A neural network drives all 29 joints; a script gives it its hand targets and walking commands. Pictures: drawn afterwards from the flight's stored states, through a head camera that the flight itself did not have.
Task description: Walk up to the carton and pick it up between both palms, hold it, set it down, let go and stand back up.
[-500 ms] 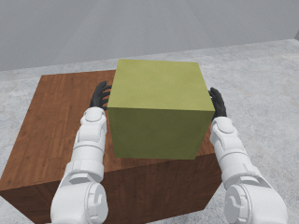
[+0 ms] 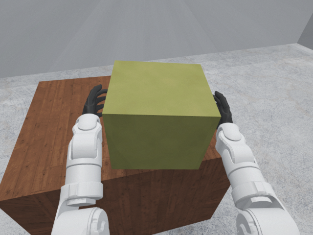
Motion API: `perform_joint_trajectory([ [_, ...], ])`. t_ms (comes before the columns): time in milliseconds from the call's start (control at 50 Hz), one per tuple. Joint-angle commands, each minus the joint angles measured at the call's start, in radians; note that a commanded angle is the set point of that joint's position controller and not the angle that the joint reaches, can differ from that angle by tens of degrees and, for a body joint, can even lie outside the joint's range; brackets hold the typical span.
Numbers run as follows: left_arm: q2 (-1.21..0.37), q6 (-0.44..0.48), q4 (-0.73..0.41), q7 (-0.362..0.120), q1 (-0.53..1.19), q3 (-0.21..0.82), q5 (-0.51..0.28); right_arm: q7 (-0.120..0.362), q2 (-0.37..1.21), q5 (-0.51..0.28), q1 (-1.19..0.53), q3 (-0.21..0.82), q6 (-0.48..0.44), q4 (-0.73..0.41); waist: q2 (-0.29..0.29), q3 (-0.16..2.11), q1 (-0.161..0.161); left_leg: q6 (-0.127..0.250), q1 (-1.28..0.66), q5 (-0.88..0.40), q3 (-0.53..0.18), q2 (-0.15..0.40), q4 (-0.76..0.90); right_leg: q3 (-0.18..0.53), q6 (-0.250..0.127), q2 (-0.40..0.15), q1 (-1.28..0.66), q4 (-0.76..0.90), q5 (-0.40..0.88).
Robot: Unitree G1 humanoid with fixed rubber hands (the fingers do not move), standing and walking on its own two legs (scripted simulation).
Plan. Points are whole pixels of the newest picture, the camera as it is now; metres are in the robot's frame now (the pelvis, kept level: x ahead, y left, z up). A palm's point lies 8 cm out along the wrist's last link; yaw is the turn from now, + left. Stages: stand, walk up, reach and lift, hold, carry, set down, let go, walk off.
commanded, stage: reach and lift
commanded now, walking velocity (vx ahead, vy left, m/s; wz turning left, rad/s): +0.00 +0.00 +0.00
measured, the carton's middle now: (157, 115) +0.42 +0.00 +0.12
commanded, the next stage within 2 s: hold in 1.12 s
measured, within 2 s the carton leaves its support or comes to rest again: neither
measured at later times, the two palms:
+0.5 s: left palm (94, 110) +0.37 +0.16 +0.17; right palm (227, 118) +0.36 -0.17 +0.16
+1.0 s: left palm (89, 109) +0.36 +0.17 +0.19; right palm (226, 116) +0.35 -0.17 +0.17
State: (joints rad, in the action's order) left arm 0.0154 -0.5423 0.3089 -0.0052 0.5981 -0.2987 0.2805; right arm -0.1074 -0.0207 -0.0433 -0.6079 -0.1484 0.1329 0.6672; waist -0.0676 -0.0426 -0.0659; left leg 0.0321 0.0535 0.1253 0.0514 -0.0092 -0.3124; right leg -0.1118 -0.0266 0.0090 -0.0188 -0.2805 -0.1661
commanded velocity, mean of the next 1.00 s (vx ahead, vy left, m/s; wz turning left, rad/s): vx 0.00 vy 0.00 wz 0.00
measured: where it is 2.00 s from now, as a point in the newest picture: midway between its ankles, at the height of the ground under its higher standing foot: outside the picture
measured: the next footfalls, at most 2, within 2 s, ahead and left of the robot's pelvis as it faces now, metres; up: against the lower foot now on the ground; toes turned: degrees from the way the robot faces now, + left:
none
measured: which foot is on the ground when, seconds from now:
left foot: down 0.00-1.00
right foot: down 0.00-1.00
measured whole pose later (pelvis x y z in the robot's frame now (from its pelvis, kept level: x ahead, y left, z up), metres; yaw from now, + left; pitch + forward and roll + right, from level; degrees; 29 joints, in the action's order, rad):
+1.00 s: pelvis +0.00 +0.00 +0.00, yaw +0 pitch -9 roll -1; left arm 0.01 -0.69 0.12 -0.02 0.57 -0.30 0.29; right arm -0.14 -0.06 -0.14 -0.60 -0.05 0.25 0.51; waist -0.05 -0.05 -0.09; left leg 0.03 0.03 0.13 0.06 -0.01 -0.32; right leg -0.11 -0.02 0.01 -0.05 -0.27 -0.16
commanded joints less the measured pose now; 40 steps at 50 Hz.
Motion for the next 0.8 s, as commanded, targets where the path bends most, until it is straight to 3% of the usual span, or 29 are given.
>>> perform_joint_trajectory([
  [0,-0.509,0.039,-0.190,-0.139,0.646,0.465,-0.136,0.120,0.421,-0.054,-0.792,0.324,-0.079,-0.363,0.119,0.438,-0.022,-0.044,-0.261,-0.224,-0.047,0.022,-0.006,0.009,0.043,0.014,0.053,0.034,0.157],
  [40,-0.494,0.021,-0.145,-0.135,0.619,0.426,-0.117,0.126,0.413,-0.039,-0.782,0.307,-0.067,-0.336,0.095,0.378,-0.008,-0.030,-0.240,-0.151,-0.044,0.024,0.017,0.007,0.041,0.010,0.073,0.051,0.090],
  [80,-0.479,0.007,-0.139,-0.142,0.622,0.404,-0.107,0.129,0.409,-0.029,-0.769,0.286,-0.058,-0.311,0.077,0.352,-0.015,-0.018,-0.212,-0.072,-0.036,0.026,0.041,0.007,0.044,0.003,0.070,0.053,0.059],
  [120,-0.483,0.002,-0.147,-0.141,0.655,0.402,-0.109,0.140,0.404,-0.026,-0.794,0.276,-0.059,-0.304,0.085,0.379,-0.011,-0.015,-0.200,-0.034,-0.033,0.028,0.052,0.003,0.042,0.005,0.084,0.048,0.030],
  [180,-0.500,0.003,-0.172,-0.126,0.680,0.429,-0.123,0.151,0.420,-0.038,-0.833,0.289,-0.069,-0.334,0.100,0.446,-0.004,-0.017,-0.232,-0.076,-0.032,0.031,0.034,0.006,0.040,0.008,0.082,0.042,0.059],
  [300,-0.482,-0.014,-0.152,-0.123,0.664,0.393,-0.117,0.149,0.415,-0.033,-0.855,0.288,-0.063,-0.328,0.070,0.432,0.011,-0.005,-0.214,-0.079,-0.022,0.025,0.035,0.010,0.046,0.008,0.068,0.045,0.076],
  [440,-0.459,-0.021,-0.172,-0.149,0.623,0.394,-0.115,0.116,0.421,-0.068,-0.792,0.331,-0.041,-0.343,0.070,0.432,-0.014,-0.015,-0.236,-0.179,-0.025,0.000,0.003,0.023,0.064,0.001,-0.016,0.032,0.238],
  [500,-0.467,-0.015,-0.231,-0.151,0.641,0.420,-0.129,0.109,0.440,-0.087,-0.798,0.362,-0.039,-0.383,0.076,0.460,-0.017,-0.024,-0.247,-0.242,-0.033,0.003,-0.012,0.020,0.067,0.010,-0.029,0.019,0.293],
  [620,-0.458,-0.024,-0.232,-0.166,0.643,0.422,-0.119,0.097,0.440,-0.090,-0.776,0.371,-0.015,-0.389,0.087,0.404,-0.029,-0.029,-0.221,-0.189,-0.029,-0.006,0.004,0.019,0.067,0.002,-0.019,0.026,0.260],
  [720,-0.476,-0.023,-0.309,-0.152,0.650,0.479,-0.155,0.092,0.448,-0.121,-0.781,0.408,-0.013,-0.458,0.098,0.485,-0.037,-0.045,-0.289,-0.314,-0.045,0.003,-0.037,0.014,0.063,0.015,-0.016,0.020,0.322],
  [780,-0.467,-0.037,-0.280,-0.156,0.616,0.462,-0.137,0.087,0.433,-0.121,-0.764,0.407,0.006,-0.443,0.094,0.436,-0.038,-0.041,-0.287,-0.283,-0.045,0.001,-0.025,0.016,0.062,0.012,-0.001,0.032,0.285],
])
